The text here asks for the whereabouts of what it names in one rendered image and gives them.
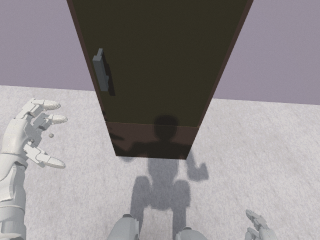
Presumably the handle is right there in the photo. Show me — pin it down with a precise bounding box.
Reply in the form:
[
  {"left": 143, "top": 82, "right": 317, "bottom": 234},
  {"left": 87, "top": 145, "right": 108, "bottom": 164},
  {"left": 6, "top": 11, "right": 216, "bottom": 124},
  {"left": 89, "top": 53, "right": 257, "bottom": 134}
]
[{"left": 92, "top": 48, "right": 109, "bottom": 92}]

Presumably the right robot thigh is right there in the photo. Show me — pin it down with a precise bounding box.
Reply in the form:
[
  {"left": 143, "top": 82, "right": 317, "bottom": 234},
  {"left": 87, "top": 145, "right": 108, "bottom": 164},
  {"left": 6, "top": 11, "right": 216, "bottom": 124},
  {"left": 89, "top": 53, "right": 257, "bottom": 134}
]
[{"left": 175, "top": 229, "right": 208, "bottom": 240}]

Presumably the right robot shin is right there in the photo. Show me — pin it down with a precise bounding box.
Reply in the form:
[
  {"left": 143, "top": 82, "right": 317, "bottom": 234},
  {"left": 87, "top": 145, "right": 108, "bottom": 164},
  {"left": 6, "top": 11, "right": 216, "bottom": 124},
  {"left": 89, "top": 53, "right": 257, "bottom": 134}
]
[{"left": 182, "top": 226, "right": 192, "bottom": 231}]

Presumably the left robot forearm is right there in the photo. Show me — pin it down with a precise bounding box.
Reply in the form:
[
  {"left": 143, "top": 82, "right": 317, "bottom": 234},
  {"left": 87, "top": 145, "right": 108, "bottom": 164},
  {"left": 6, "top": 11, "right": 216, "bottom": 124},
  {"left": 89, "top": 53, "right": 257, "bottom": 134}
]
[{"left": 0, "top": 153, "right": 28, "bottom": 240}]

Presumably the cupboard door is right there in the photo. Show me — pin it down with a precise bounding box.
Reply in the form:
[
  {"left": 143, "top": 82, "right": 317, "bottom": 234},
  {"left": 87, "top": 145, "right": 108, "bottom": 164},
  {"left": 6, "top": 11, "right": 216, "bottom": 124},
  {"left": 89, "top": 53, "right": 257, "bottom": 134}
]
[{"left": 72, "top": 0, "right": 248, "bottom": 127}]

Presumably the right robot hand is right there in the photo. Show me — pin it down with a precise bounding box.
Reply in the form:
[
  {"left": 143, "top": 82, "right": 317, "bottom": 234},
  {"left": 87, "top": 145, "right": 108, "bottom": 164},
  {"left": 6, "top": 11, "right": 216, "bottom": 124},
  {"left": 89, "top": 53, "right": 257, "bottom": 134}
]
[{"left": 244, "top": 209, "right": 278, "bottom": 240}]

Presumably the left robot hand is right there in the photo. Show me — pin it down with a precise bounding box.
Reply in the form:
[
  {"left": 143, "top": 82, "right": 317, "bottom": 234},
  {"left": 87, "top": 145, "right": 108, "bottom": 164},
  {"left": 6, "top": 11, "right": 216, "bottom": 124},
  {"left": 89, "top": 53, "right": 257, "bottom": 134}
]
[{"left": 1, "top": 98, "right": 68, "bottom": 169}]

